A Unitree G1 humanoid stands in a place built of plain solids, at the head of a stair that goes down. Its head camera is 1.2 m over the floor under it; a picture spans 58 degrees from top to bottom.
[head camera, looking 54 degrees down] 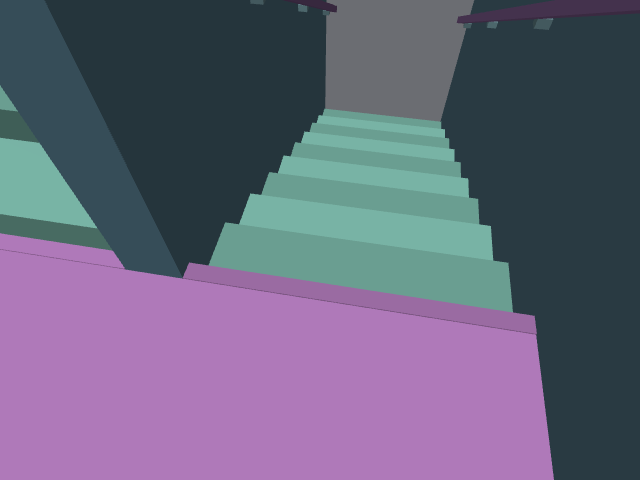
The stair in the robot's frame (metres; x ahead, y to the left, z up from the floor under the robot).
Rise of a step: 0.16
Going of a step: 0.30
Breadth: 1.10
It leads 10 degrees to the right of straight ahead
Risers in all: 10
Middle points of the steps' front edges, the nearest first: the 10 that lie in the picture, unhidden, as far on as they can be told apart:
0.68 -0.11 0.00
0.98 -0.16 -0.16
1.27 -0.22 -0.31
1.57 -0.27 -0.47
1.86 -0.32 -0.63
2.16 -0.37 -0.78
2.45 -0.43 -0.94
2.75 -0.48 -1.09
3.04 -0.53 -1.25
3.34 -0.58 -1.40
